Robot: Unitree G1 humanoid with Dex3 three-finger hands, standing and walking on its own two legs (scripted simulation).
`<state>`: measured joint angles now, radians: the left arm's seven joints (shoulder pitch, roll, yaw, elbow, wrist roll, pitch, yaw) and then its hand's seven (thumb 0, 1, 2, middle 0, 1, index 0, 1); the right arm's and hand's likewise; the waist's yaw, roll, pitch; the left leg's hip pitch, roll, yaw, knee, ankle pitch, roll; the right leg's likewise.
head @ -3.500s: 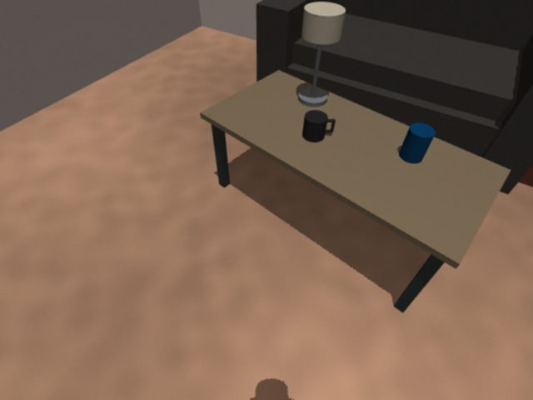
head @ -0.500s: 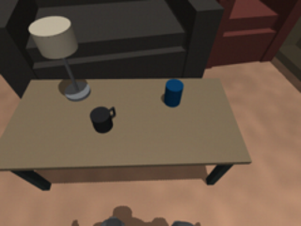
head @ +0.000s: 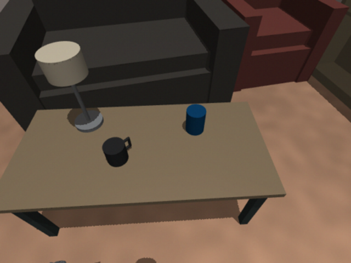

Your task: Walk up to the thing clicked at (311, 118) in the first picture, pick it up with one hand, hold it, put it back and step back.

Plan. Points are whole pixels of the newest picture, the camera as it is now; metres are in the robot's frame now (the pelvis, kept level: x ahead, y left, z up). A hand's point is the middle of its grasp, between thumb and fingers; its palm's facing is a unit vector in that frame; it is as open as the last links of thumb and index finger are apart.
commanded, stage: walk up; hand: left
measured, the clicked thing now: (119, 149) +0.61 +0.23 -0.26
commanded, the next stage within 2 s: stand in 0.90 s
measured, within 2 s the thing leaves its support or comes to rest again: neither
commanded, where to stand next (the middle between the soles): +0.08 +0.01 m, yaw +2 degrees
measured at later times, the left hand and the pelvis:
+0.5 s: hand out of the picture +0.10 +0.27 -0.13, palm faces +0.04 -0.95 -0.31, open 7.4 cm; pelvis +0.01 +0.02 +0.02, yaw +2 degrees
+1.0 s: hand out of the picture +0.10 +0.27 -0.13, palm faces +0.04 -0.95 -0.32, open 7.4 cm; pelvis +0.02 +0.02 +0.03, yaw +2 degrees
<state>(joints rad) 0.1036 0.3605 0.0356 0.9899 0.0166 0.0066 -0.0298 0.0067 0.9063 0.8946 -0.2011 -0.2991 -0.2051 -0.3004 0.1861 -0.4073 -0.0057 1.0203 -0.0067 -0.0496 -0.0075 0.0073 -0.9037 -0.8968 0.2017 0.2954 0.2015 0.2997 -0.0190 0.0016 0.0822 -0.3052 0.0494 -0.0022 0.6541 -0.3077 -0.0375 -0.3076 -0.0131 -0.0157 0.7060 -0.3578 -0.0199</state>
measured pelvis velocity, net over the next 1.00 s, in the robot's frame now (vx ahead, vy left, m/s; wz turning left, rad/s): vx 0.02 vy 0.02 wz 0.04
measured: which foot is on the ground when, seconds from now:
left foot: down 0.00-1.00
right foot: down 0.00-1.00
